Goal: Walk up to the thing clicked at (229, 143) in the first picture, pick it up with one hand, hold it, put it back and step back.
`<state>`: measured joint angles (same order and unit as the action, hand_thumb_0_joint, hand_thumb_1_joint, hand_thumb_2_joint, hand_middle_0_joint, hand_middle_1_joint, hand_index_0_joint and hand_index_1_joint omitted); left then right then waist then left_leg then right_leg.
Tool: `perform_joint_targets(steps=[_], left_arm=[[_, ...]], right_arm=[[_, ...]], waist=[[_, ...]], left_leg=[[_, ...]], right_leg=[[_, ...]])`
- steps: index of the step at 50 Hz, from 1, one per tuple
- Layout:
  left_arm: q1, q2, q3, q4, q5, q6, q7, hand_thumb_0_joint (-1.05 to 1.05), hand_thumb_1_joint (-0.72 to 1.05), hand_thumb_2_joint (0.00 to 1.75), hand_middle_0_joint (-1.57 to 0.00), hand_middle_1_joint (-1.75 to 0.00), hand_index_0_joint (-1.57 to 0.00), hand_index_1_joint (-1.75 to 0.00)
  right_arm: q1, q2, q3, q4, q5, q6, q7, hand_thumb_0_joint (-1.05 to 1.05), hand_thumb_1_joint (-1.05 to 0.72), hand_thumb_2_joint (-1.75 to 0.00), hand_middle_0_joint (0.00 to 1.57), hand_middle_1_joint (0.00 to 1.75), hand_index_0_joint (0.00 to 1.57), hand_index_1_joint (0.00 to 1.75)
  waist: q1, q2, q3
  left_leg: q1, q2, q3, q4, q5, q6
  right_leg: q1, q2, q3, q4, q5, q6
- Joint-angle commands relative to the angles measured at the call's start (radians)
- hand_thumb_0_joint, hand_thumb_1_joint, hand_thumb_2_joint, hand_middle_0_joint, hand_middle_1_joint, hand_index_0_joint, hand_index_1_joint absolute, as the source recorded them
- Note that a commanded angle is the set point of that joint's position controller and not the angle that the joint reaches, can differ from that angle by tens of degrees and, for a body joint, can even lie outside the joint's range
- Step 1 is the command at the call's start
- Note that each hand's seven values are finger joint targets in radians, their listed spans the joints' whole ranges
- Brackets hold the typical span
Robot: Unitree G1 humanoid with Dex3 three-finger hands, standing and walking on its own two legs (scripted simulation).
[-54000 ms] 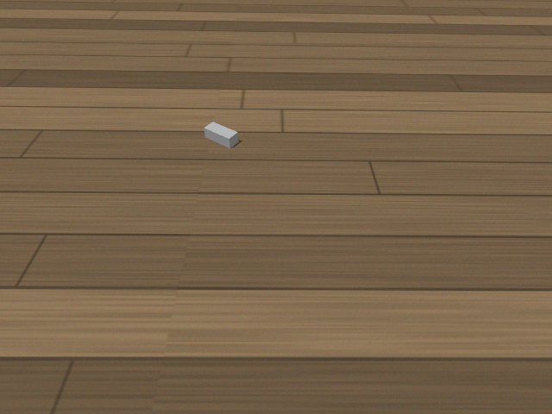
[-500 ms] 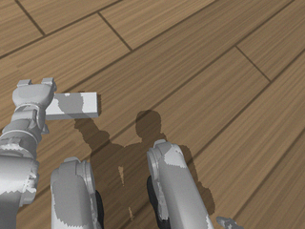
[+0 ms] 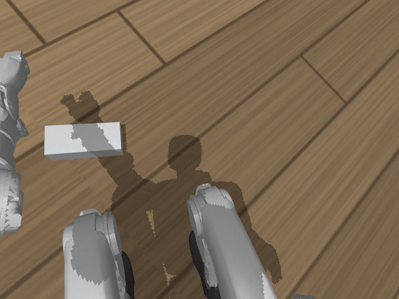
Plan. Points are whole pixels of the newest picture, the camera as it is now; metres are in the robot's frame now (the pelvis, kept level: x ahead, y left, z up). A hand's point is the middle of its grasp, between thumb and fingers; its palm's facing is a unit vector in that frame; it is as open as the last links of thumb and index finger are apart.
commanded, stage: withdraw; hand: left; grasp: from above
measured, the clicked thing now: (86, 141) +0.54 +0.18 -0.37
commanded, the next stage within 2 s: rest palm in 1.34 s
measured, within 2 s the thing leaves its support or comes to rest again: neither
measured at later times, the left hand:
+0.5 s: hand (58, 132) +0.49 +0.19 -0.15, palm faces -0.37 +0.01 -0.93, open 13.8 cm
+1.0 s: hand (33, 95) +0.55 +0.22 -0.09, palm faces -0.34 +0.00 -0.94, open 13.9 cm
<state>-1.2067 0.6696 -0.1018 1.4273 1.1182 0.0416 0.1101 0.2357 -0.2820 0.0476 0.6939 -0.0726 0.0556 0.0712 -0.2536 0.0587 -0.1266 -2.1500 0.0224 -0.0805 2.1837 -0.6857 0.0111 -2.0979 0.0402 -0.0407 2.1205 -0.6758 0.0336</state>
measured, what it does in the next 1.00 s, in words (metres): stands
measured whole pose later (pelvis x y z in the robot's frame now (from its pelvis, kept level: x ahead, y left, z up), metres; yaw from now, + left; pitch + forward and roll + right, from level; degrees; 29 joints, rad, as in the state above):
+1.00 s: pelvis +0.00 +0.00 +0.00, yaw +0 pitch +38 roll -7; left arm -1.15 0.60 -0.09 1.30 1.18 0.03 0.22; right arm 0.24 -0.27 0.03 0.68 -0.07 0.08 0.07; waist -0.28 0.04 -0.14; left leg -2.15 0.01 -0.09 2.17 -0.68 0.01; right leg -2.09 0.03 -0.05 2.10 -0.68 0.03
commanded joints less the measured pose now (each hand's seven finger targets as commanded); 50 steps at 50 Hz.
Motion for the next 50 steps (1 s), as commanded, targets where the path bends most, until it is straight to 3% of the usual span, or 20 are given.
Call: perform_joint_targets(steps=[1, 4, 7, 9, 11, 12, 15, 17, 22, 26, 29, 32, 35, 37, 38, 39, 43, 44, 46, 50], left_arm=[[-0.236, 0.011, -0.04, -0.235, -0.055, -0.073, -0.068, 0.0, -0.45, 0.91, -0.11, -0.95, -0.12, -0.93], [-0.318, -0.059, -0.076, -0.358, -0.056, -0.134, -0.035, 0.0, -0.42, 0.89, -0.12, -0.94, -0.15, -0.92], [-0.361, 0.036, -0.015, -0.411, 0.012, -0.173, 0.103, 0.0, -0.44, 0.91, -0.1, -0.96, -0.13, -0.94], [-0.311, -0.007, -0.026, -0.31, 0.074, -0.162, 0.191, 0.0, -0.46, 0.92, -0.09, -0.97, -0.11, -0.94], [-0.314, 0.035, 0.024, -0.274, 0.124, -0.136, 0.28, 0.0, -0.45, 0.92, -0.08, -0.98, -0.11, -0.95], [-0.291, -0.006, 0.013, -0.232, 0.135, -0.112, 0.313, 0.0, -0.45, 0.91, -0.1, -0.97, -0.12, -0.94], [-0.317, 0.037, 0.072, -0.186, 0.151, -0.051, 0.388, 0.0, -0.47, 0.93, -0.09, -0.99, -0.11, -0.97], [-0.304, 0.034, 0.07, -0.141, 0.134, -0.013, 0.407, 0.0, -0.48, 0.94, -0.1, -0.98, -0.12, -0.96], [-0.238, 0.127, 0.111, -0.066, 0.062, 0.027, 0.354, 0.0, -0.47, 0.93, -0.1, -0.97, -0.12, -0.95], [-0.266, 0.227, 0.148, -0.118, 0.015, -0.008, 0.264, 0.0, -0.49, 0.94, -0.08, -0.99, -0.1, -0.97], [-0.279, 0.23, 0.17, -0.055, 0.011, -0.058, 0.179, 0.0, -0.51, 0.96, -0.07, -1.01, -0.09, -0.99], [-0.363, 0.053, 0.029, -0.113, 0.004, -0.133, 0.088, 0.0, -0.52, 0.97, -0.08, -1.02, -0.09, -1.0], [-0.44, 0.062, -0.032, -0.187, 0.025, -0.194, 0.035, 0.0, -0.52, 0.96, -0.07, -1.02, -0.09, -1.0], [-0.483, 0.071, -0.053, -0.264, 0.04, -0.212, 0.034, 0.0, -0.51, 0.96, -0.07, -1.02, -0.09, -1.0], [-0.516, 0.123, -0.02, -0.344, 0.043, -0.211, 0.051, 0.0, -0.51, 0.96, -0.07, -1.01, -0.09, -0.99], [-0.516, 0.067, -0.057, -0.332, 0.052, -0.193, 0.066, 0.0, -0.5, 0.96, -0.07, -1.01, -0.09, -0.99], [-0.445, 0.214, 0.066, -0.383, 0.082, -0.093, 0.157, 0.0, -0.49, 0.95, -0.07, -0.98, -0.09, -0.96], [-0.426, 0.217, 0.078, -0.385, 0.081, -0.063, 0.168, 0.0, -0.49, 0.94, -0.08, -0.96, -0.09, -0.95], [-0.39, 0.169, 0.069, -0.318, 0.077, -0.003, 0.169, 0.0, -0.45, 0.91, -0.12, -0.92, -0.13, -0.91], [-0.212, 0.1, 0.015, -0.166, 0.033, 0.048, 0.106, 0.0, -0.37, 0.84, -0.19, -0.85, -0.21, -0.83]], right_arm=[[0.237, -0.229, -0.07, -0.044, 0.017, 0.016, -0.006, 0.0, -0.91, -0.9, 0.2, 0.3, 0.2, 0.3], [0.233, -0.196, -0.059, -0.041, 0.013, 0.011, -0.009, 0.0, -0.91, -0.9, 0.2, 0.3, 0.2, 0.3], [0.23, -0.209, -0.077, -0.012, 0.004, 0.003, -0.008, 0.0, -0.91, -0.9, 0.2, 0.3, 0.2, 0.3], [0.208, -0.192, -0.077, 0.0, -0.001, -0.004, 0.003, 0.0, -0.91, -0.9, 0.2, 0.3, 0.2, 0.3], [0.196, -0.196, -0.086, 0.011, -0.007, -0.012, 0.001, 0.0, -0.91, -0.9, 0.2, 0.3, 0.2, 0.3], [0.195, -0.186, -0.086, 0.006, -0.015, -0.02, 0.002, 0.0, -0.91, -0.9, 0.2, 0.3, 0.2, 0.3], [0.19, -0.185, -0.082, 0.005, -0.029, -0.04, 0.011, 0.0, -0.91, -0.9, 0.2, 0.3, 0.2, 0.3], [0.166, -0.177, -0.069, 0.002, -0.031, -0.05, 0.015, 0.0, -0.92, -0.9, 0.2, 0.3, 0.2, 0.3], [0.126, -0.189, -0.061, 0.022, -0.033, -0.073, 0.017, 0.0, -0.92, -0.9, 0.2, 0.3, 0.2, 0.3], [0.108, -0.183, -0.06, 0.005, -0.034, -0.08, 0.004, 0.0, -0.91, -0.9, 0.2, 0.3, 0.2, 0.3], [0.167, -0.203, -0.069, 0.021, -0.037, -0.07, -0.007, 0.0, -0.91, -0.9, 0.2, 0.3, 0.2, 0.3], [0.188, -0.186, -0.067, 0.04, -0.03, -0.065, -0.013, 0.0, -0.92, -0.9, 0.2, 0.3, 0.2, 0.3], [0.221, -0.186, -0.052, 0.051, -0.025, -0.068, -0.018, 0.0, -0.92, -0.9, 0.2, 0.3, 0.2, 0.3], [0.236, -0.197, -0.053, 0.052, -0.026, -0.069, -0.017, 0.0, -0.92, -0.9, 0.2, 0.3, 0.2, 0.3], [0.236, -0.209, -0.06, 0.048, -0.023, -0.063, -0.02, 0.0, -0.92, -0.9, 0.2, 0.3, 0.2, 0.3], [0.227, -0.2, -0.05, 0.024, -0.02, -0.057, -0.016, 0.0, -0.92, -0.9, 0.2, 0.3, 0.2, 0.3], [0.254, -0.243, -0.099, -0.004, -0.001, -0.011, -0.013, 0.0, -0.91, -0.9, 0.2, 0.3, 0.2, 0.3], [0.246, -0.234, -0.1, -0.01, 0.002, 0.004, -0.012, 0.0, -0.91, -0.9, 0.2, 0.3, 0.2, 0.3], [0.239, -0.214, -0.086, -0.016, 0.01, 0.021, -0.007, 0.0, -0.91, -0.9, 0.2, 0.3, 0.2, 0.3], [0.201, -0.192, -0.061, -0.026, 0.021, 0.032, -0.005, 0.0, -0.91, -0.9, 0.2, 0.3, 0.2, 0.3]], waist=[[-0.044, 0.082, -0.586], [-0.051, 0.148, -0.66], [-0.023, 0.283, -0.725], [-0.03, 0.315, -0.691], [-0.028, 0.317, -0.688], [-0.042, 0.312, -0.69], [-0.033, 0.284, -0.738], [-0.025, 0.245, -0.745], [-0.007, 0.13, -0.69], [-0.019, 0.038, -0.654], [-0.08, -0.063, -0.563], [-0.105, 0.014, -0.544], [-0.103, 0.078, -0.601], [-0.079, 0.185, -0.693], [-0.042, 0.271, -0.775], [-0.049, 0.312, -0.803], [0.016, 0.438, -0.896], [0.029, 0.462, -0.891], [0.004, 0.383, -0.809], [-0.011, 0.183, -0.633]], left_leg=[[0.401, -0.021, 0.042, -0.23, 0.252, 0.025], [0.487, -0.025, 0.031, -0.219, 0.272, 0.009], [0.601, -0.031, 0.026, -0.234, 0.288, -0.007], [0.625, -0.026, 0.015, -0.252, 0.266, -0.013], [0.625, -0.025, 0.013, -0.264, 0.225, -0.013], [0.625, -0.028, 0.027, -0.26, 0.209, -0.01], [0.548, -0.039, 0.06, -0.249, 0.177, 0.0], [0.484, -0.042, 0.076, -0.235, 0.151, 0.014], [0.31, -0.045, 0.099, -0.169, 0.086, 0.038], [0.224, -0.048, 0.095, -0.139, 0.047, 0.045], [0.159, -0.044, 0.082, -0.121, 0.024, 0.056], [0.215, -0.037, 0.063, -0.135, 0.02, 0.043], [0.305, -0.029, 0.052, -0.126, 0.069, 0.031], [0.419, -0.03, 0.055, -0.135, 0.146, 0.014], [0.505, -0.031, 0.052, -0.156, 0.184, 0.001], [0.596, -0.028, 0.035, -0.174, 0.242, -0.01], [0.79, -0.022, 0.013, -0.257, 0.395, -0.029], [0.805, -0.019, 0.016, -0.277, 0.423, -0.03], [0.736, -0.016, 0.006, -0.293, 0.401, -0.012], [0.499, -0.024, 0.048, -0.278, 0.289, 0.03]], right_leg=[[0.393, 0.025, -0.073, -0.258, 0.274, -0.08], [0.34, 0.021, -0.08, -0.23, 0.281, -0.083], [0.297, 0.005, -0.079, -0.195, 0.291, -0.086], [0.223, 0.004, -0.089, -0.159, 0.28, -0.087], [0.189, -0.005, -0.087, -0.149, 0.264, -0.084], [0.189, 0.0, -0.086, -0.158, 0.259, -0.086], [0.229, -0.007, -0.068, -0.179, 0.246, -0.082], [0.272, -0.001, -0.058, -0.204, 0.216, -0.077], [0.338, 0.01, -0.012, -0.23, 0.096, -0.061], [0.411, 0.022, 0.011, -0.252, 0.001, -0.056], [0.408, 0.024, 0.002, -0.266, 0.002, -0.052], [0.323, 0.031, -0.025, -0.245, 0.03, -0.066], [0.317, 0.032, -0.049, -0.225, 0.104, -0.069], [0.324, 0.023, -0.065, -0.195, 0.195, -0.074], [0.32, 0.016, -0.069, -0.18, 0.222, -0.083], [0.293, 0.012, -0.086, -0.164, 0.26, -0.088], [0.298, -0.001, -0.089, -0.148, 0.352, -0.093], [0.297, 0.0, -0.084, -0.154, 0.363, -0.095], [0.293, 0.004, -0.083, -0.187, 0.354, -0.087], [0.359, 0.025, -0.062, -0.257, 0.298, -0.078]])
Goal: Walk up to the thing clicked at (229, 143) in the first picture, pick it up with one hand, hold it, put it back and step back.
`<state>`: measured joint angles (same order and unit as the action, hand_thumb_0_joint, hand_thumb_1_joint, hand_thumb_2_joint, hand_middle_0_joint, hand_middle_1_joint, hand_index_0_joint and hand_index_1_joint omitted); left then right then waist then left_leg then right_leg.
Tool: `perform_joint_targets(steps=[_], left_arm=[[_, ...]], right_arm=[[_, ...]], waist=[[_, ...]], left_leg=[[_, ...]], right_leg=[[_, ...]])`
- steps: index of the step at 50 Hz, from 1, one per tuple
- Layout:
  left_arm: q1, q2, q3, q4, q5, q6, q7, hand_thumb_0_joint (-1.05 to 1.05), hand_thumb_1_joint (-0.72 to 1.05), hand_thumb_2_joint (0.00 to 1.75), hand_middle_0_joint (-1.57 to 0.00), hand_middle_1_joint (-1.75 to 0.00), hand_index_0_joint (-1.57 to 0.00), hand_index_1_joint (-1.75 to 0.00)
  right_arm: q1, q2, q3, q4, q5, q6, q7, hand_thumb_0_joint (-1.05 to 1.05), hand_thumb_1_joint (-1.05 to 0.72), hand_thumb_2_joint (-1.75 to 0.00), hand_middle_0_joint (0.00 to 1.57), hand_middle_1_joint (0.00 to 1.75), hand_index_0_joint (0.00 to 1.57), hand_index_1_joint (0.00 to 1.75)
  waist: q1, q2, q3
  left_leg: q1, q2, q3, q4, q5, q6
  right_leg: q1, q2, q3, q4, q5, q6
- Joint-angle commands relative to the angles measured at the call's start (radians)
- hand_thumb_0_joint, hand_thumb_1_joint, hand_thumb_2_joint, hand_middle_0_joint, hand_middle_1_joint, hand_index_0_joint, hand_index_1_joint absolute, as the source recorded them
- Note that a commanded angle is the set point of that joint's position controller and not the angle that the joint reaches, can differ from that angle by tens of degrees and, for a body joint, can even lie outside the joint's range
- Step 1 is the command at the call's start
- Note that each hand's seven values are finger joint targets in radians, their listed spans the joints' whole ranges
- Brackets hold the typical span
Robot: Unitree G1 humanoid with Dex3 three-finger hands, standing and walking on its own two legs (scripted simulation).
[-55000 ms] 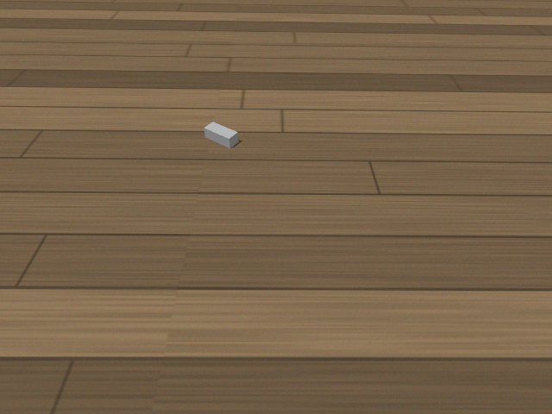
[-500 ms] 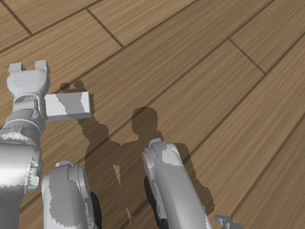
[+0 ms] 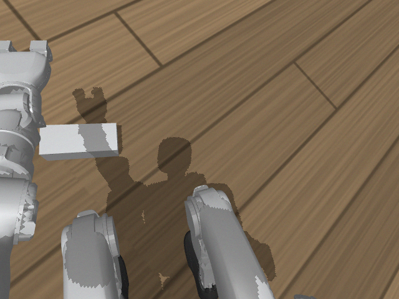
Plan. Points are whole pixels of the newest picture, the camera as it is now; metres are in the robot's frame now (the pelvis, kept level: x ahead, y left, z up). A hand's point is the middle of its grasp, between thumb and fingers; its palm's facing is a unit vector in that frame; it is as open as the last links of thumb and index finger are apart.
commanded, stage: withdraw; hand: left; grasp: from above
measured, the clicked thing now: (82, 141) +0.54 +0.18 -0.37
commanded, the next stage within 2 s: rest palm in 0.34 s
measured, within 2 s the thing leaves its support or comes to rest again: neither
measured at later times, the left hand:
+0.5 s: hand (75, 132) +0.50 +0.16 -0.18, palm faces -0.29 +0.00 -0.96, open 13.9 cm
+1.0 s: hand (72, 153) +0.47 +0.18 -0.26, palm faces -0.52 -0.02 -0.85, open 14.0 cm
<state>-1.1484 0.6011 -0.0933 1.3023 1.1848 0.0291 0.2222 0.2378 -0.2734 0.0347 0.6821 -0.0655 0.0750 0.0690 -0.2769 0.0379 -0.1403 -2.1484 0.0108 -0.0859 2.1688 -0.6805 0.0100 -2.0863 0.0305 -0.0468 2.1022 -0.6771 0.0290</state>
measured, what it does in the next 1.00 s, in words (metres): lowers itself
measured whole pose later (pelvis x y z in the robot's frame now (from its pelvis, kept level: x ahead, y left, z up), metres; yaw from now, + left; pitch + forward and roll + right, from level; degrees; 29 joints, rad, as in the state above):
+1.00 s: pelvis -0.01 -0.01 -0.07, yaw -1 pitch +33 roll -7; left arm -1.05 0.64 -0.07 1.45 1.26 -0.26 0.33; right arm 0.20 -0.29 0.09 0.73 -0.16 -0.02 0.12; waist -0.29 -0.04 0.01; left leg -2.30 -0.01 -0.14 2.40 -0.68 -0.02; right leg -2.23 0.03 -0.09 2.32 -0.68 0.02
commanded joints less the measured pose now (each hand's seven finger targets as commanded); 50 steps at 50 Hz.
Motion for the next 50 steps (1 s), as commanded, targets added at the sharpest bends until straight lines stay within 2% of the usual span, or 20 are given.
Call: perform_joint_targets(steps=[1, 4, 7, 10, 11, 15, 17, 21, 24, 26, 28, 30, 31, 33, 38, 43, 45, 46, 47, 50], left_arm=[[-0.249, 0.164, 0.005, -0.036, -0.045, 0.057, -0.029, 0.0, -0.37, 0.84, -0.2, -0.85, -0.21, -0.83], [-0.172, 0.196, 0.063, -0.001, -0.075, 0.024, -0.072, 0.0, -0.37, 0.85, -0.18, -0.88, -0.2, -0.86], [-0.221, 0.024, -0.029, -0.013, -0.095, -0.04, -0.093, 0.0, -0.41, 0.88, -0.12, -0.93, -0.15, -0.91], [-0.325, -0.022, -0.072, -0.052, -0.1, -0.12, -0.067, 0.0, -0.45, 0.92, -0.08, -0.99, -0.11, -0.96], [-0.344, -0.037, -0.089, -0.042, -0.085, -0.147, -0.047, 0.0, -0.46, 0.93, -0.07, -1.0, -0.1, -0.97], [-0.476, 0.06, -0.053, -0.11, 0.02, -0.216, 0.095, 0.0, -0.48, 0.94, -0.07, -1.02, -0.09, -0.99], [-0.416, 0.096, -0.013, -0.116, 0.066, -0.199, 0.186, 0.0, -0.48, 0.94, -0.07, -1.01, -0.1, -0.98], [-0.442, 0.175, 0.109, -0.15, 0.091, -0.103, 0.336, 0.0, -0.41, 0.86, -0.11, -0.93, -0.11, -0.89], [-0.471, 0.117, 0.087, 0.003, 0.073, -0.011, 0.367, 0.0, -0.57, 0.96, -0.06, -0.94, -0.05, -0.94], [-0.44, 0.035, 0.033, 0.169, 0.042, 0.033, 0.337, 0.0, -0.48, 0.94, -0.06, -1.03, -0.09, -1.0], [-0.388, 0.116, 0.078, 0.177, -0.02, 0.051, 0.294, 0.0, -0.52, 0.9, -0.05, -1.0, -0.07, -0.97], [-0.327, 0.113, 0.084, 0.219, -0.075, 0.059, 0.237, 0.0, -0.47, 0.94, -0.06, -1.02, -0.1, -1.01], [-0.309, 0.114, 0.074, 0.228, -0.079, 0.052, 0.209, 0.0, -0.39, 0.86, -0.12, -0.94, -0.11, -0.93], [-0.234, 0.234, 0.162, 0.251, -0.07, 0.027, 0.165, 0.0, -0.39, 0.8, -0.11, -0.91, -0.1, -0.89], [-0.31, 0.136, 0.062, 0.093, -0.081, -0.103, 0.063, 0.0, -0.52, 0.87, -0.05, -1.01, -0.08, -0.98], [-0.321, 0.11, -0.006, 0.036, -0.013, -0.249, 0.06, 0.0, -0.49, 0.9, -0.06, -1.02, -0.09, -0.99], [-0.363, 0.151, -0.009, -0.028, 0.019, -0.299, 0.097, 0.0, -0.43, 0.98, -0.08, -1.05, -0.1, -1.02], [-0.379, 0.175, 0.001, -0.022, 0.047, -0.314, 0.123, 0.0, -0.43, 0.97, -0.08, -1.05, -0.1, -1.02], [-0.318, 0.254, 0.054, -0.014, 0.077, -0.32, 0.161, 0.0, -0.43, 0.96, -0.07, -1.03, -0.1, -1.0], [-0.289, 0.279, 0.1, -0.028, 0.153, -0.322, 0.267, 0.0, -0.44, 0.92, -0.06, -0.96, -0.08, -0.93]], right_arm=[[0.196, -0.204, -0.047, -0.019, 0.013, 0.011, 0.0, 0.0, -0.91, -0.9, 0.2, 0.3, 0.2, 0.3], [0.201, -0.221, -0.056, -0.029, 0.009, 0.011, -0.001, 0.0, -0.91, -0.9, 0.2, 0.3, 0.2, 0.3], [0.193, -0.195, -0.043, -0.034, 0.005, 0.002, -0.002, 0.0, -0.91, -0.9, 0.2, 0.3, 0.2, 0.3], [0.186, -0.182, -0.042, -0.016, -0.001, -0.029, -0.005, 0.0, -0.91, -0.9, 0.2, 0.3, 0.2, 0.3], [0.177, -0.183, -0.04, -0.016, -0.005, -0.041, -0.004, 0.0, -0.91, -0.9, 0.2, 0.3, 0.2, 0.3], [0.186, -0.195, -0.05, 0.019, -0.026, -0.067, 0.0, 0.0, -0.91, -0.9, 0.2, 0.3, 0.2, 0.3], [0.171, -0.197, -0.057, 0.029, -0.042, -0.079, 0.002, 0.0, -0.91, -0.9, 0.2, 0.3, 0.2, 0.3], [0.173, -0.21, -0.094, 0.009, -0.055, -0.09, 0.009, 0.0, -0.9, -0.9, 0.2, 0.3, 0.2, 0.3], [0.149, -0.197, -0.07, 0.023, -0.062, -0.089, 0.026, 0.0, -0.9, -0.9, 0.2, 0.3, 0.2, 0.3], [0.155, -0.179, -0.046, 0.066, -0.072, -0.093, 0.038, 0.0, -0.91, -0.89, 0.2, 0.3, 0.2, 0.3], [0.151, -0.197, -0.045, 0.071, -0.073, -0.104, 0.046, 0.0, -0.9, -0.89, 0.2, 0.3, 0.2, 0.3], [0.151, -0.198, -0.04, 0.071, -0.072, -0.115, 0.053, 0.0, -0.9, -0.89, 0.2, 0.3, 0.2, 0.3], [0.145, -0.202, -0.033, 0.073, -0.072, -0.12, 0.053, 0.0, -0.9, -0.9, 0.2, 0.3, 0.2, 0.3], [0.161, -0.22, -0.04, 0.065, -0.073, -0.112, 0.046, 0.0, -0.9, -0.9, 0.2, 0.3, 0.2, 0.3], [0.187, -0.207, -0.029, 0.038, -0.062, -0.1, 0.045, 0.0, -0.9, -0.9, 0.2, 0.3, 0.2, 0.3], [0.212, -0.218, -0.013, 0.042, -0.069, -0.1, 0.045, 0.0, -0.91, -0.9, 0.2, 0.3, 0.2, 0.3], [0.196, -0.217, -0.004, 0.05, -0.077, -0.102, 0.047, 0.0, -0.91, -0.9, 0.2, 0.3, 0.2, 0.3], [0.201, -0.228, -0.001, 0.048, -0.084, -0.104, 0.05, 0.0, -0.91, -0.9, 0.2, 0.3, 0.2, 0.3], [0.203, -0.25, -0.013, 0.05, -0.09, -0.104, 0.047, 0.0, -0.9, -0.9, 0.2, 0.3, 0.2, 0.3], [0.171, -0.266, -0.025, 0.04, -0.111, -0.11, 0.051, 0.0, -0.89, -0.89, 0.2, 0.3, 0.2, 0.3]], waist=[[0.012, 0.17, -0.597], [0.019, 0.088, -0.525], [-0.037, 0.016, -0.449], [-0.052, 0.041, -0.453], [-0.061, 0.07, -0.466], [-0.042, 0.279, -0.652], [-0.028, 0.318, -0.706], [-0.005, 0.385, -0.834], [-0.049, 0.318, -0.727], [-0.089, 0.206, -0.608], [-0.04, 0.158, -0.634], [-0.035, 0.116, -0.632], [-0.05, 0.077, -0.597], [-0.046, -0.006, -0.563], [-0.055, 0.038, -0.576], [-0.083, 0.098, -0.561], [-0.06, 0.171, -0.59], [-0.07, 0.204, -0.584], [-0.046, 0.247, -0.592], [-0.051, 0.336, -0.582]], left_leg=[[0.467, -0.01, 0.048, -0.26, 0.272, 0.034], [0.355, -0.013, 0.056, -0.259, 0.212, 0.041], [0.276, -0.019, 0.059, -0.242, 0.111, 0.045], [0.293, -0.026, 0.052, -0.228, 0.043, 0.036], [0.309, -0.026, 0.047, -0.218, 0.043, 0.031], [0.5, -0.034, 0.045, -0.183, 0.099, 0.0], [0.57, -0.032, 0.053, -0.172, 0.171, -0.009], [0.638, -0.022, 0.068, -0.196, 0.206, -0.016], [0.495, -0.023, 0.086, -0.173, 0.134, 0.005], [0.335, -0.027, 0.092, -0.126, 0.083, 0.026], [0.262, -0.029, 0.091, -0.099, 0.088, 0.037], [0.234, -0.031, 0.09, -0.075, 0.094, 0.042], [0.192, -0.033, 0.088, -0.058, 0.088, 0.049], [0.128, -0.035, 0.088, -0.039, 0.109, 0.058], [0.139, -0.032, 0.076, -0.025, 0.115, 0.046], [0.213, -0.03, 0.057, 0.023, 0.173, 0.028], [0.278, -0.029, 0.054, 0.036, 0.187, 0.013], [0.308, -0.029, 0.047, 0.04, 0.187, 0.009], [0.352, -0.028, 0.044, 0.026, 0.191, 0.004], [0.431, -0.02, 0.039, 0.022, 0.214, -0.014]], right_leg=[[0.355, 0.034, -0.054, -0.237, 0.29, -0.072], [0.404, 0.035, -0.047, -0.249, 0.248, -0.069], [0.359, 0.041, -0.044, -0.275, 0.156, -0.071], [0.293, 0.04, -0.038, -0.264, 0.08, -0.071], [0.276, 0.037, -0.043, -0.247, 0.085, -0.07], [0.222, 0.021, -0.061, -0.169, 0.156, -0.078], [0.207, 0.012, -0.073, -0.126, 0.221, -0.076], [0.192, 0.001, -0.066, -0.1, 0.261, -0.081], [0.184, 0.001, -0.058, -0.151, 0.217, -0.071], [0.184, 0.015, -0.047, -0.163, 0.173, -0.063], [0.243, 0.018, -0.028, -0.159, 0.14, -0.054], [0.289, 0.014, -0.023, -0.147, 0.13, -0.049], [0.297, 0.019, -0.021, -0.146, 0.121, -0.045], [0.37, 0.022, -0.022, -0.14, 0.139, -0.041], [0.368, 0.036, -0.033, -0.137, 0.146, -0.048], [0.32, 0.036, -0.077, -0.08, 0.237, -0.052], [0.281, 0.035, -0.096, -0.044, 0.239, -0.059], [0.252, 0.033, -0.106, -0.033, 0.237, -0.062], [0.246, 0.031, -0.108, -0.023, 0.236, -0.064], [0.159, 0.029, -0.134, 0.026, 0.241, -0.077]])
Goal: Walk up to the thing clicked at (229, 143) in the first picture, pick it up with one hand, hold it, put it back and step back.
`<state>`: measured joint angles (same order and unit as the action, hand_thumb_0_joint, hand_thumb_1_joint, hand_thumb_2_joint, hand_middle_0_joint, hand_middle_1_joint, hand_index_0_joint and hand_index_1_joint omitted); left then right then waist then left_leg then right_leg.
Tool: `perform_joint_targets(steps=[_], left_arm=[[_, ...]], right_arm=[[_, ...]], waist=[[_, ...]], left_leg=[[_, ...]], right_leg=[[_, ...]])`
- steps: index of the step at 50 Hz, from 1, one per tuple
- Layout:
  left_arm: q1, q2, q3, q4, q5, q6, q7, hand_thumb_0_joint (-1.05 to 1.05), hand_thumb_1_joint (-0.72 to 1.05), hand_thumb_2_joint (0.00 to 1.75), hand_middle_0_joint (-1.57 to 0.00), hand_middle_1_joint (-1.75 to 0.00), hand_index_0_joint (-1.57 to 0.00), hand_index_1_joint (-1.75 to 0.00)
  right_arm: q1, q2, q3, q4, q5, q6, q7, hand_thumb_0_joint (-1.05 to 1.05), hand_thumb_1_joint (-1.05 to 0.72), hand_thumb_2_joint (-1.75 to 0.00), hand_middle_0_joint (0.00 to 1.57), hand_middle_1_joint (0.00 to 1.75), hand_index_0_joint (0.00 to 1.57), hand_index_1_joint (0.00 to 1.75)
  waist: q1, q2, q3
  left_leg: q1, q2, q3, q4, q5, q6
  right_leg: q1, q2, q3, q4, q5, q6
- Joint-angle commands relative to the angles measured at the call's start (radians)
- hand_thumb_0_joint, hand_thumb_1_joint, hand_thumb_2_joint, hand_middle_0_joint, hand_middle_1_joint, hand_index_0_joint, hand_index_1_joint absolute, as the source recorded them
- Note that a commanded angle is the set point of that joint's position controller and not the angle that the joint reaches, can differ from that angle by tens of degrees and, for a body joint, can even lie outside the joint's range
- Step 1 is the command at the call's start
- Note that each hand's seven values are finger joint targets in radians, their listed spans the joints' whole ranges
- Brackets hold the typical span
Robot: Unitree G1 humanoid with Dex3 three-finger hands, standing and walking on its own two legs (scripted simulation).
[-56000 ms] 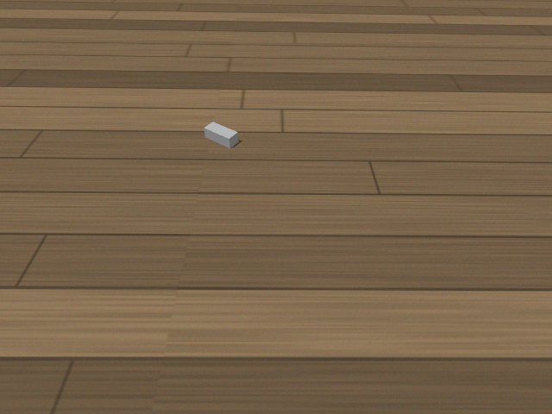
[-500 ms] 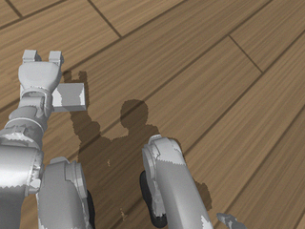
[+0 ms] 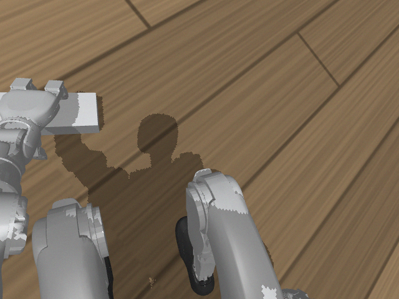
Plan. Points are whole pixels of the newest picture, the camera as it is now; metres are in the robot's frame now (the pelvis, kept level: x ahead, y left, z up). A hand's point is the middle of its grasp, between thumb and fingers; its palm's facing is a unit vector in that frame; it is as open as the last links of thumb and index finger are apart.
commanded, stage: rest palm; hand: left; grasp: from above
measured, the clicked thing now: (53, 114) +0.54 +0.20 -0.30
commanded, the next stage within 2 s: close in 1.30 s
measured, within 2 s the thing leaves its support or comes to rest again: neither
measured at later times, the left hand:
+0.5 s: hand (41, 121) +0.50 +0.21 -0.23, palm faces -0.48 -0.03 -0.88, open 13.9 cm
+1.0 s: hand (44, 120) +0.51 +0.21 -0.24, palm faces -0.43 -0.01 -0.90, open 13.7 cm
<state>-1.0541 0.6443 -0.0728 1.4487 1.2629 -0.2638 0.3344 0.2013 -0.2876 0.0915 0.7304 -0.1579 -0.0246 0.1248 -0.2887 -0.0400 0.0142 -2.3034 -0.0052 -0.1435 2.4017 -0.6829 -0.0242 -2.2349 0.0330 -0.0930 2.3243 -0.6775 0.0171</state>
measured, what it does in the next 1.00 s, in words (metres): stands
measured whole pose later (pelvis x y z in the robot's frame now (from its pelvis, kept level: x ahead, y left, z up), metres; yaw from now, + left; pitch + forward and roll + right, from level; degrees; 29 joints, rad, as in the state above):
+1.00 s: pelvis +0.00 +0.01 -0.03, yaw -5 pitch +30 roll -12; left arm -1.15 0.82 0.00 1.72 1.34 -0.18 0.58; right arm 0.18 -0.31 0.22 0.68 -0.24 -0.17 0.23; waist -0.41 -0.08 0.10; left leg -2.36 0.01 -0.21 2.52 -0.70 0.00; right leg -2.26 0.07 -0.15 2.37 -0.66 0.05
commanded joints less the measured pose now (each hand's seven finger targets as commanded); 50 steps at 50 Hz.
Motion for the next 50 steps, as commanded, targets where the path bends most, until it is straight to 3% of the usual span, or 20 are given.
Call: perform_joint_targets(steps=[1, 4, 7, 10, 13, 14, 15, 18, 22, 24, 25, 26, 28, 32, 33, 36, 38, 40, 44, 50], left_arm=[[-0.376, 0.239, 0.089, -0.161, 0.103, -0.021, 0.186, 0.0, -0.44, 0.93, -0.06, -0.95, -0.08, -0.93], [-0.376, 0.23, 0.113, -0.1, 0.12, 0.023, 0.263, 0.0, -0.45, 0.94, -0.06, -0.93, -0.07, -0.91], [-0.407, 0.176, 0.088, -0.041, 0.119, 0.082, 0.302, 0.0, -0.47, 0.96, -0.05, -0.92, -0.06, -0.91], [-0.448, 0.143, 0.059, 0.047, 0.087, 0.12, 0.298, 0.0, -0.47, 0.95, -0.05, -0.93, -0.06, -0.92], [-0.439, 0.186, 0.078, 0.069, 0.056, 0.132, 0.268, 0.0, -0.46, 0.98, -0.06, -0.96, -0.07, -0.95], [-0.415, 0.174, 0.069, 0.114, 0.05, 0.135, 0.252, 0.0, -0.45, 0.97, -0.06, -0.97, -0.07, -0.95], [-0.4, 0.2, 0.095, 0.112, 0.042, 0.132, 0.24, 0.0, -0.45, 0.95, -0.06, -0.97, -0.07, -0.95], [-0.349, 0.198, 0.087, 0.146, 0.013, 0.126, 0.202, 0.0, -0.45, 0.95, -0.06, -1.0, -0.08, -0.98], [-0.341, 0.258, 0.096, 0.103, 0.019, 0.091, 0.172, 0.0, -0.45, 0.94, -0.06, -1.01, -0.08, -0.98], [-0.36, 0.309, 0.114, 0.027, 0.024, 0.071, 0.187, 0.0, -0.44, 0.93, -0.07, -1.02, -0.09, -0.99], [-0.386, 0.286, 0.101, 0.033, 0.033, 0.063, 0.194, 0.0, -0.43, 0.93, -0.07, -1.02, -0.1, -0.99], [-0.388, 0.318, 0.118, 0.013, 0.041, 0.052, 0.207, 0.0, -0.41, 0.93, -0.07, -1.04, -0.1, -1.01], [-0.381, 0.283, 0.094, 0.075, 0.048, 0.05, 0.211, 0.0, -0.42, 0.93, -0.07, -1.03, -0.09, -1.0], [-0.365, 0.313, 0.102, 0.086, 0.061, 0.041, 0.236, 0.0, -0.43, 1.03, -0.08, -1.04, -0.09, -1.03], [-0.369, 0.286, 0.095, 0.112, 0.071, 0.043, 0.242, 0.0, -0.43, 1.03, -0.08, -1.05, -0.09, -1.03], [-0.367, 0.307, 0.092, 0.108, 0.081, 0.044, 0.257, 0.0, -0.42, 1.0, -0.08, -1.05, -0.09, -1.03], [-0.383, 0.29, 0.08, 0.131, 0.088, 0.051, 0.261, 0.0, -0.42, 1.0, -0.08, -1.05, -0.1, -1.03], [-0.393, 0.31, 0.084, 0.12, 0.086, 0.059, 0.273, 0.0, -0.44, 1.01, -0.08, -1.04, -0.09, -1.03], [-0.384, 0.286, 0.064, 0.172, 0.083, 0.078, 0.28, 0.0, -0.45, 0.98, -0.07, -1.04, -0.08, -1.02], [-0.4, 0.316, 0.067, 0.166, 0.063, 0.088, 0.278, 0.0, -0.45, 0.97, -0.07, -1.05, -0.08, -1.03]], right_arm=[[0.194, -0.243, -0.081, -0.009, -0.026, -0.013, 0.001, 0.0, -0.89, -0.89, 0.2, 0.3, 0.2, 0.3], [0.176, -0.236, -0.082, -0.008, -0.032, -0.024, 0.014, 0.0, -0.89, -0.89, 0.2, 0.3, 0.2, 0.3], [0.165, -0.245, -0.075, 0.0, -0.043, -0.045, 0.037, 0.0, -0.89, -0.89, 0.2, 0.3, 0.2, 0.3], [0.172, -0.257, -0.061, 0.015, -0.051, -0.069, 0.062, 0.0, -0.89, -0.89, 0.2, 0.3, 0.2, 0.3], [0.208, -0.266, -0.053, 0.021, -0.051, -0.078, 0.072, 0.0, -0.89, -0.89, 0.2, 0.3, 0.2, 0.3], [0.212, -0.269, -0.045, 0.016, -0.054, -0.084, 0.078, 0.0, -0.89, -0.9, 0.2, 0.3, 0.2, 0.3], [0.219, -0.28, -0.045, 0.003, -0.055, -0.088, 0.08, 0.0, -0.89, -0.89, 0.2, 0.3, 0.2, 0.3], [0.227, -0.27, -0.029, 0.002, -0.051, -0.087, 0.084, 0.0, -0.9, -0.9, 0.2, 0.3, 0.2, 0.3], [0.225, -0.287, -0.001, -0.031, -0.048, -0.096, 0.082, 0.0, -0.9, -0.9, 0.2, 0.3, 0.2, 0.3], [0.22, -0.287, -0.004, -0.033, -0.041, -0.087, 0.071, 0.0, -0.9, -0.9, 0.2, 0.3, 0.2, 0.3], [0.222, -0.283, 0.006, -0.034, -0.048, -0.091, 0.072, 0.0, -0.9, -0.9, 0.2, 0.3, 0.2, 0.3], [0.226, -0.287, 0.006, -0.031, -0.05, -0.09, 0.072, 0.0, -0.9, -0.9, 0.2, 0.3, 0.2, 0.3], [0.218, -0.276, 0.023, -0.033, -0.059, -0.098, 0.078, 0.0, -0.9, -0.9, 0.2, 0.3, 0.2, 0.3], [0.226, -0.29, 0.026, -0.02, -0.063, -0.106, 0.072, 0.0, -0.9, -0.9, 0.2, 0.3, 0.2, 0.3], [0.229, -0.292, 0.03, -0.021, -0.067, -0.111, 0.075, 0.0, -0.9, -0.9, 0.2, 0.3, 0.2, 0.3], [0.216, -0.298, 0.033, -0.024, -0.071, -0.12, 0.08, 0.0, -0.9, -0.9, 0.2, 0.3, 0.2, 0.3], [0.209, -0.306, 0.036, -0.032, -0.077, -0.129, 0.084, 0.0, -0.91, -0.9, 0.2, 0.3, 0.2, 0.3], [0.204, -0.311, 0.034, -0.026, -0.075, -0.133, 0.086, 0.0, -0.91, -0.9, 0.2, 0.3, 0.2, 0.3], [0.189, -0.32, 0.041, -0.037, -0.077, -0.143, 0.091, 0.0, -0.91, -0.9, 0.2, 0.3, 0.2, 0.3], [0.189, -0.333, 0.051, -0.048, -0.075, -0.155, 0.098, 0.0, -0.91, -0.91, 0.2, 0.3, 0.2, 0.3]], waist=[[-0.035, 0.432, -0.741], [-0.053, 0.47, -0.72], [-0.091, 0.471, -0.681], [-0.123, 0.423, -0.649], [-0.122, 0.381, -0.655], [-0.136, 0.338, -0.631], [-0.146, 0.306, -0.639], [-0.124, 0.286, -0.649], [-0.113, 0.29, -0.634], [-0.096, 0.363, -0.707], [-0.119, 0.36, -0.682], [-0.118, 0.369, -0.69], [-0.147, 0.335, -0.614], [-0.135, 0.362, -0.599], [-0.149, 0.363, -0.565], [-0.142, 0.396, -0.581], [-0.165, 0.396, -0.548], [-0.154, 0.418, -0.569], [-0.174, 0.392, -0.499], [-0.178, 0.387, -0.514]], left_leg=[[0.614, -0.001, 0.094, -0.215, 0.221, 0.02], [0.587, 0.0, 0.095, -0.232, 0.19, 0.021], [0.575, 0.003, 0.094, -0.216, 0.19, 0.026], [0.518, 0.005, 0.078, -0.188, 0.172, 0.037], [0.471, 0.006, 0.073, -0.167, 0.189, 0.047], [0.431, 0.005, 0.077, -0.141, 0.19, 0.055], [0.405, 0.002, 0.078, -0.134, 0.206, 0.061], [0.365, 0.001, 0.076, -0.139, 0.203, 0.065], [0.368, 0.001, 0.07, -0.131, 0.181, 0.061], [0.427, 0.008, 0.065, -0.14, 0.214, 0.049], [0.433, 0.009, 0.062, -0.127, 0.209, 0.047], [0.42, 0.01, 0.063, -0.125, 0.21, 0.049], [0.357, 0.01, 0.063, -0.107, 0.181, 0.054], [0.393, 0.014, 0.052, -0.119, 0.176, 0.048], [0.401, 0.01, 0.048, -0.12, 0.17, 0.045], [0.433, 0.015, 0.041, -0.135, 0.16, 0.041], [0.432, 0.016, 0.037, -0.127, 0.164, 0.04], [0.44, 0.019, 0.034, -0.139, 0.166, 0.038], [0.398, 0.022, 0.03, -0.134, 0.13, 0.041], [0.395, 0.026, 0.021, -0.135, 0.138, 0.043]], right_leg=[[0.28, 0.03, -0.092, -0.183, 0.241, -0.065], [0.243, 0.03, -0.092, -0.181, 0.234, -0.058], [0.217, 0.024, -0.099, -0.175, 0.252, -0.049], [0.209, 0.025, -0.106, -0.174, 0.249, -0.047], [0.26, 0.031, -0.104, -0.181, 0.268, -0.046], [0.278, 0.032, -0.1, -0.183, 0.273, -0.039], [0.324, 0.033, -0.098, -0.186, 0.293, -0.033], [0.39, 0.041, -0.095, -0.193, 0.29, -0.03], [0.379, 0.043, -0.113, -0.194, 0.246, -0.043], [0.416, 0.051, -0.116, -0.184, 0.278, -0.046], [0.393, 0.05, -0.122, -0.179, 0.278, -0.047], [0.417, 0.054, -0.119, -0.184, 0.288, -0.043], [0.387, 0.056, -0.121, -0.182, 0.268, -0.042], [0.365, 0.058, -0.128, -0.189, 0.254, -0.045], [0.328, 0.053, -0.14, -0.18, 0.246, -0.049], [0.323, 0.06, -0.148, -0.17, 0.242, -0.048], [0.3, 0.057, -0.155, -0.164, 0.247, -0.048], [0.317, 0.06, -0.153, -0.167, 0.257, -0.048], [0.286, 0.06, -0.158, -0.169, 0.23, -0.047], [0.317, 0.065, -0.158, -0.181, 0.24, -0.044]])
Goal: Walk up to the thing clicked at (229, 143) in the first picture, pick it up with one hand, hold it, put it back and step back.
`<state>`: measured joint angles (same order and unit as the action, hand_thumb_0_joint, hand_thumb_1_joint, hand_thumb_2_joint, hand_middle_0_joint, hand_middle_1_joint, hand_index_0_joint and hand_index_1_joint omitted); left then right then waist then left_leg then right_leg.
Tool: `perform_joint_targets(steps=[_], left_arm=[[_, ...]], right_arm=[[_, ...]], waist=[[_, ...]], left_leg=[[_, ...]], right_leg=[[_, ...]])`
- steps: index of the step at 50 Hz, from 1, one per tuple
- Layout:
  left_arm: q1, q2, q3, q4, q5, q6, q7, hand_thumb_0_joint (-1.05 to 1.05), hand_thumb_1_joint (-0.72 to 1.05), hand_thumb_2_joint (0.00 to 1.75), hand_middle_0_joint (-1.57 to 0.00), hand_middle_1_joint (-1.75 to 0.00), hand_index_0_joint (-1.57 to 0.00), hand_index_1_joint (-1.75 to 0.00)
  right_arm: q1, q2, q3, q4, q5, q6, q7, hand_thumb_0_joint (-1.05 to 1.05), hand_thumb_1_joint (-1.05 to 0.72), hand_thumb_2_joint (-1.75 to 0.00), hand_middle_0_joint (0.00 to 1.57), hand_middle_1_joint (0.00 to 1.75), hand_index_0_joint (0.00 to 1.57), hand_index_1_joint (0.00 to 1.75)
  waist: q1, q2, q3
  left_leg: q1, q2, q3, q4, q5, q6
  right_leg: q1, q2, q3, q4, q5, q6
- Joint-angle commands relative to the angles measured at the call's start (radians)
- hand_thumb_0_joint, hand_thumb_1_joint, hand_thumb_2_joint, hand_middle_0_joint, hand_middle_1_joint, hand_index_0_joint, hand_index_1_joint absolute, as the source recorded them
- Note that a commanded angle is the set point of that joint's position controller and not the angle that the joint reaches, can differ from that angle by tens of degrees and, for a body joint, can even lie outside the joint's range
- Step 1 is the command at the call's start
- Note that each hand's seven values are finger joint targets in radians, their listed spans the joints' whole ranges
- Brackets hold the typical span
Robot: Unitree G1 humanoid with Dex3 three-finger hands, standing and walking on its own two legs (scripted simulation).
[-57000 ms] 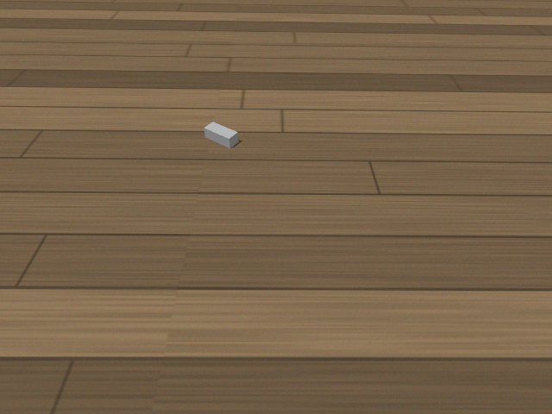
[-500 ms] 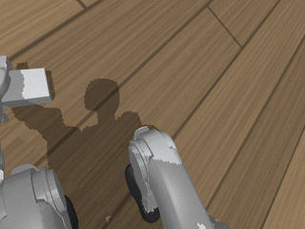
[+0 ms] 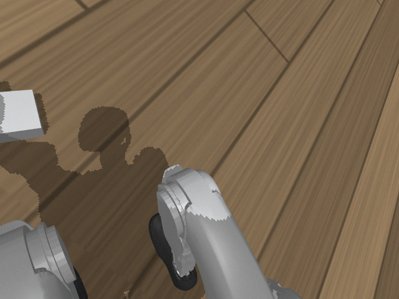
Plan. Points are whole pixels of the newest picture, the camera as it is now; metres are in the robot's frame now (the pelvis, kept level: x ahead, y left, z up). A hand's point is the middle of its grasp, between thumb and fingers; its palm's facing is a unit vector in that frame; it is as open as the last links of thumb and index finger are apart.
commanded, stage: rest palm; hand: left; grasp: from above
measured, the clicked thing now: out of the picture +0.52 +0.24 -0.27
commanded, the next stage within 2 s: close in 0.30 s
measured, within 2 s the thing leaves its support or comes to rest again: neither
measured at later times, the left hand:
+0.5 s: hand out of the picture +0.50 +0.24 -0.23, palm faces -0.43 -0.06 -0.90, open 13.2 cm
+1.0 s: hand out of the picture +0.49 +0.24 -0.23, palm faces -0.45 -0.05 -0.89, open 12.6 cm
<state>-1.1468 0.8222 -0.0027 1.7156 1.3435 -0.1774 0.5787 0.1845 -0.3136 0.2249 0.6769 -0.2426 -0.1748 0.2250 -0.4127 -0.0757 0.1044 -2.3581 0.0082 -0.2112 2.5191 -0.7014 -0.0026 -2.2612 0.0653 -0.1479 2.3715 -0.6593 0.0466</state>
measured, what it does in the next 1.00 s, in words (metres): stands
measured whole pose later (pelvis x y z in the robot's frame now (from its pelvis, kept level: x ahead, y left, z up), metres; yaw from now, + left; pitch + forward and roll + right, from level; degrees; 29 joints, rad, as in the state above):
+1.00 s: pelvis +0.00 +0.00 +0.01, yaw -1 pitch +29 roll -13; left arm -1.15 0.89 -0.03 1.70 1.31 -0.19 0.56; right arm 0.18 -0.33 0.29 0.63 -0.24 -0.18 0.22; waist -0.44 -0.11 0.16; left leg -2.33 0.01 -0.24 2.51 -0.70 0.00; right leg -2.23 0.08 -0.17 2.33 -0.64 0.05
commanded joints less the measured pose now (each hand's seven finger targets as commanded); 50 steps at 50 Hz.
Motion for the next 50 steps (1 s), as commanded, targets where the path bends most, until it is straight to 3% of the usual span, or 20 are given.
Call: perform_joint_targets(steps=[1, 3, 5, 9, 13, 18, 21, 23, 24, 26, 29, 31, 32, 35, 37, 40, 43, 48, 49, 50], left_arm=[[-0.306, 0.134, -0.001, -0.092, -0.014, 0.003, 0.035, 0.0, -0.45, 0.97, -0.07, -1.04, -0.08, -1.02], [-0.313, 0.131, -0.01, -0.105, -0.021, 0.004, 0.031, 0.0, -0.44, 0.99, -0.07, -1.06, -0.09, -1.04], [-0.313, 0.167, 0.004, -0.108, -0.025, 0.004, 0.034, 0.0, -0.45, 1.0, -0.08, -1.07, -0.09, -1.05], [-0.325, 0.173, 0.016, -0.149, -0.028, 0.003, 0.039, 0.0, -0.45, 1.01, -0.08, -1.06, -0.08, -1.05], [-0.309, 0.169, 0.005, -0.125, -0.03, 0.003, 0.041, 0.0, -0.44, 1.03, -0.08, -1.08, -0.09, -1.07], [-0.307, 0.186, 0.011, -0.136, -0.041, 0.003, 0.036, 0.0, -0.43, 1.08, -0.1, -1.1, -0.1, -1.09], [-0.33, 0.234, 0.034, -0.184, -0.035, 0.002, 0.036, 0.0, -0.4, 1.07, -0.11, -1.1, -0.12, -1.09], [-0.315, 0.206, 0.028, -0.15, -0.035, 0.004, 0.033, 0.0, -0.38, 1.04, -0.12, -1.08, -0.13, -1.07], [-0.285, 0.176, 0.0, -0.105, -0.033, 0.006, 0.027, 0.0, -0.37, 1.04, -0.13, -1.09, -0.14, -1.07], [-0.301, 0.193, 0.001, -0.121, -0.035, 0.004, 0.023, 0.0, -0.38, 1.04, -0.11, -1.1, -0.13, -1.08], [-0.306, 0.225, 0.018, -0.161, -0.043, 0.003, 0.02, 0.0, -0.38, 1.03, -0.12, -1.07, -0.13, -1.05], [-0.309, 0.221, 0.022, -0.172, -0.04, 0.001, 0.023, 0.0, -0.38, 1.01, -0.11, -1.09, -0.13, -1.07], [-0.288, 0.188, 0.002, -0.123, -0.036, 0.005, 0.018, 0.0, -0.38, 1.01, -0.11, -1.09, -0.13, -1.07], [-0.282, 0.216, 0.007, -0.12, -0.047, 0.0, 0.012, 0.0, -0.36, 1.02, -0.13, -1.08, -0.14, -1.06], [-0.28, 0.202, 0.004, -0.119, -0.05, -0.005, 0.012, 0.0, -0.35, 1.05, -0.15, -1.08, -0.16, -1.07], [-0.274, 0.179, -0.03, -0.103, -0.04, -0.012, 0.006, 0.0, -0.33, 1.04, -0.16, -1.08, -0.17, -1.06], [-0.303, 0.221, -0.014, -0.128, -0.038, -0.015, 0.009, 0.0, -0.3, 1.03, -0.18, -1.06, -0.19, -1.05], [-0.291, 0.207, -0.026, -0.111, -0.038, -0.012, 0.024, 0.0, -0.3, 1.0, -0.18, -1.05, -0.19, -1.03], [-0.304, 0.221, -0.015, -0.14, -0.036, -0.014, 0.03, 0.0, -0.29, 0.99, -0.18, -1.05, -0.19, -1.03], [-0.28, 0.196, -0.027, -0.102, -0.027, -0.007, 0.025, 0.0, -0.29, 0.99, -0.18, -1.04, -0.19, -1.02]], right_arm=[[0.206, -0.314, -0.079, 0.0, 0.008, -0.01, -0.002, 0.0, -0.91, -0.91, 0.2, 0.3, 0.2, 0.3], [0.201, -0.308, -0.075, -0.001, 0.01, -0.014, 0.001, 0.0, -0.91, -0.91, 0.2, 0.3, 0.2, 0.3], [0.216, -0.31, -0.073, 0.004, 0.008, -0.01, 0.001, 0.0, -0.92, -0.91, 0.2, 0.3, 0.2, 0.3], [0.211, -0.313, -0.065, -0.002, 0.009, -0.011, 0.002, 0.0, -0.91, -0.91, 0.2, 0.3, 0.2, 0.3], [0.209, -0.313, -0.052, -0.006, 0.002, -0.02, 0.01, 0.0, -0.91, -0.91, 0.2, 0.3, 0.2, 0.3], [0.215, -0.321, -0.043, -0.006, 0.001, -0.024, 0.013, 0.0, -0.92, -0.91, 0.2, 0.3, 0.2, 0.3], [0.222, -0.328, -0.047, -0.008, 0.005, -0.021, 0.011, 0.0, -0.9, -0.9, 0.2, 0.3, 0.2, 0.3], [0.22, -0.327, -0.044, -0.009, 0.003, -0.018, 0.012, 0.0, -0.91, -0.9, 0.2, 0.3, 0.2, 0.3], [0.21, -0.318, -0.039, -0.011, 0.0, -0.02, 0.014, 0.0, -0.91, -0.9, 0.2, 0.3, 0.2, 0.3], [0.217, -0.335, -0.043, -0.019, 0.004, -0.018, 0.011, 0.0, -0.91, -0.9, 0.2, 0.3, 0.2, 0.3], [0.218, -0.339, -0.05, -0.015, 0.013, -0.014, 0.003, 0.0, -0.9, -0.9, 0.2, 0.3, 0.2, 0.3], [0.223, -0.333, -0.043, -0.021, 0.012, -0.01, 0.005, 0.0, -0.9, -0.9, 0.2, 0.3, 0.2, 0.3], [0.217, -0.328, -0.037, -0.029, 0.009, -0.014, 0.007, 0.0, -0.9, -0.9, 0.2, 0.3, 0.2, 0.3], [0.218, -0.33, -0.039, -0.027, 0.017, -0.009, -0.001, 0.0, -0.9, -0.9, 0.2, 0.3, 0.2, 0.3], [0.216, -0.332, -0.041, -0.027, 0.015, -0.009, -0.005, 0.0, -0.9, -0.9, 0.2, 0.3, 0.2, 0.3], [0.206, -0.324, -0.029, -0.035, 0.009, -0.009, -0.004, 0.0, -0.9, -0.9, 0.2, 0.3, 0.2, 0.3], [0.214, -0.336, -0.03, -0.039, 0.013, -0.011, -0.011, 0.0, -0.9, -0.9, 0.2, 0.3, 0.2, 0.3], [0.201, -0.328, -0.023, -0.037, 0.011, -0.009, -0.015, 0.0, -0.9, -0.9, 0.2, 0.3, 0.2, 0.3], [0.201, -0.337, -0.027, -0.04, 0.014, -0.008, -0.016, 0.0, -0.9, -0.9, 0.2, 0.3, 0.2, 0.3], [0.197, -0.332, -0.02, -0.047, 0.011, -0.013, -0.013, 0.0, -0.9, -0.9, 0.2, 0.3, 0.2, 0.3]], waist=[[-0.057, 0.42, -0.601], [-0.061, 0.435, -0.612], [-0.058, 0.444, -0.642], [-0.058, 0.47, -0.67], [-0.079, 0.459, -0.629], [-0.078, 0.453, -0.621], [-0.072, 0.48, -0.653], [-0.08, 0.491, -0.647], [-0.088, 0.468, -0.611], [-0.094, 0.45, -0.592], [-0.07, 0.481, -0.62], [-0.07, 0.488, -0.646], [-0.085, 0.458, -0.605], [-0.083, 0.432, -0.6], [-0.08, 0.442, -0.583], [-0.094, 0.44, -0.564], [-0.09, 0.449, -0.573], [-0.09, 0.468, -0.589], [-0.075, 0.475, -0.613], [-0.091, 0.461, -0.575]], left_leg=[[0.462, 0.012, 0.083, -0.249, 0.162, 0.019], [0.475, 0.013, 0.084, -0.248, 0.164, 0.018], [0.474, 0.015, 0.084, -0.263, 0.168, 0.018], [0.502, 0.017, 0.086, -0.241, 0.22, 0.015], [0.492, 0.018, 0.088, -0.227, 0.232, 0.016], [0.478, 0.018, 0.088, -0.222, 0.234, 0.018], [0.502, 0.02, 0.085, -0.232, 0.238, 0.017], [0.509, 0.022, 0.077, -0.235, 0.248, 0.011], [0.493, 0.022, 0.079, -0.234, 0.221, 0.013], [0.465, 0.02, 0.075, -0.242, 0.191, 0.017], [0.496, 0.023, 0.07, -0.258, 0.197, 0.012], [0.502, 0.023, 0.07, -0.249, 0.238, 0.011], [0.477, 0.022, 0.074, -0.237, 0.232, 0.015], [0.455, 0.023, 0.076, -0.248, 0.199, 0.02], [0.455, 0.022, 0.071, -0.255, 0.181, 0.016], [0.465, 0.024, 0.069, -0.258, 0.169, 0.013], [0.466, 0.022, 0.07, -0.264, 0.162, 0.016], [0.491, 0.028, 0.06, -0.276, 0.177, 0.008], [0.505, 0.027, 0.055, -0.275, 0.196, 0.006], [0.498, 0.026, 0.058, -0.262, 0.202, 0.007]], right_leg=[[0.329, 0.027, -0.108, -0.225, 0.223, -0.074], [0.344, 0.029, -0.107, -0.219, 0.232, -0.074], [0.39, 0.035, -0.105, -0.225, 0.238, -0.072], [0.395, 0.036, -0.107, -0.225, 0.278, -0.076], [0.407, 0.038, -0.112, -0.223, 0.3, -0.072], [0.424, 0.038, -0.109, -0.233, 0.301, -0.072], [0.438, 0.037, -0.108, -0.236, 0.3, -0.073], [0.423, 0.036, -0.117, -0.226, 0.304, -0.077], [0.415, 0.039, -0.117, -0.226, 0.288, -0.075], [0.404, 0.038, -0.118, -0.241, 0.262, -0.074], [0.404, 0.039, -0.118, -0.241, 0.256, -0.079], [0.427, 0.04, -0.119, -0.231, 0.293, -0.078], [0.421, 0.04, -0.119, -0.233, 0.293, -0.077], [0.428, 0.044, -0.114, -0.246, 0.265, -0.072], [0.403, 0.041, -0.118, -0.249, 0.242, -0.077], [0.402, 0.043, -0.122, -0.24, 0.237, -0.076], [0.407, 0.04, -0.119, -0.254, 0.23, -0.072], [0.418, 0.046, -0.121, -0.244, 0.251, -0.076], [0.407, 0.043, -0.127, -0.239, 0.264, -0.077], [0.389, 0.04, -0.129, -0.233, 0.269, -0.077]])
